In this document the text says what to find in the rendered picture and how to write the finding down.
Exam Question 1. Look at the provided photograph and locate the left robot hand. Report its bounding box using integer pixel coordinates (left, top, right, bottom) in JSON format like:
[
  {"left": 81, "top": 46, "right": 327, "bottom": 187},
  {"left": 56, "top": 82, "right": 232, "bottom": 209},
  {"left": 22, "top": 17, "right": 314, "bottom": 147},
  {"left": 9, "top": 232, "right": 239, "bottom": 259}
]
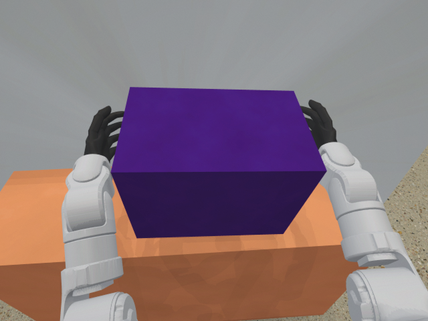
[{"left": 84, "top": 106, "right": 124, "bottom": 163}]

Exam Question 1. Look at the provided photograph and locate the robot right upper arm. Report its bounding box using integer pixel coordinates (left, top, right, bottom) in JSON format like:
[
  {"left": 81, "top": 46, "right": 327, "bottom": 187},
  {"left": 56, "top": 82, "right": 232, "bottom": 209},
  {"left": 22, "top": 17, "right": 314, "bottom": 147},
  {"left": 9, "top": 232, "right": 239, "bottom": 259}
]
[{"left": 346, "top": 267, "right": 428, "bottom": 321}]

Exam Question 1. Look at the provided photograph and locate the robot left forearm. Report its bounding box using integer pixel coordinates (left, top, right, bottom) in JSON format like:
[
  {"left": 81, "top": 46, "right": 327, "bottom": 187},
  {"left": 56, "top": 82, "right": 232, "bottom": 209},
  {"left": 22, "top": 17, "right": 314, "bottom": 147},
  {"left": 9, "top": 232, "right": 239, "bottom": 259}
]
[{"left": 60, "top": 154, "right": 124, "bottom": 321}]

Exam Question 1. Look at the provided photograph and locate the right robot hand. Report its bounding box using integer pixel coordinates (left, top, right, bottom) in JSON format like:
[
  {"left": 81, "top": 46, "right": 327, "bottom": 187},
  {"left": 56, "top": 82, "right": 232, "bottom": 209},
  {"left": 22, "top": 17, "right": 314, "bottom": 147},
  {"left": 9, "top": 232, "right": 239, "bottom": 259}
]
[{"left": 300, "top": 100, "right": 337, "bottom": 150}]

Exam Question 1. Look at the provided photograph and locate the robot left upper arm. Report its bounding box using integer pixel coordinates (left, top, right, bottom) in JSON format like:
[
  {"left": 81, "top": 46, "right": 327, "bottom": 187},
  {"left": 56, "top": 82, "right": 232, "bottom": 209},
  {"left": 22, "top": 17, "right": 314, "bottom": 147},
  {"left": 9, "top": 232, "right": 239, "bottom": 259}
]
[{"left": 64, "top": 292, "right": 138, "bottom": 321}]

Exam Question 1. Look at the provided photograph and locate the robot right forearm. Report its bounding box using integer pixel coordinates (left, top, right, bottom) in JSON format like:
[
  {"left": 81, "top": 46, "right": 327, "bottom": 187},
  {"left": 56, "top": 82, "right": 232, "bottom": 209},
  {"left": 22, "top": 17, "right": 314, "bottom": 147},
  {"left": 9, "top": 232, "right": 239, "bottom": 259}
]
[{"left": 318, "top": 142, "right": 428, "bottom": 295}]

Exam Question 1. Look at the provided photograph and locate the pedestal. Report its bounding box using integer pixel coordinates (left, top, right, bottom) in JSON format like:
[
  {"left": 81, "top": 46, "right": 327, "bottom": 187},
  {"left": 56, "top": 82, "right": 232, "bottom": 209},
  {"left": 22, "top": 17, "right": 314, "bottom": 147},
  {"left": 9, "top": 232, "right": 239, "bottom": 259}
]
[{"left": 0, "top": 167, "right": 368, "bottom": 321}]

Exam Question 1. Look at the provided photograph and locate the carton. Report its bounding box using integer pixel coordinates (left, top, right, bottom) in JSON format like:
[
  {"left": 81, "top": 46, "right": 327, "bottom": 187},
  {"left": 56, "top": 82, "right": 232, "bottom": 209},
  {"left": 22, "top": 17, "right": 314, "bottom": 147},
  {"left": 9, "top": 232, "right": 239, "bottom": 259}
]
[{"left": 111, "top": 87, "right": 327, "bottom": 238}]

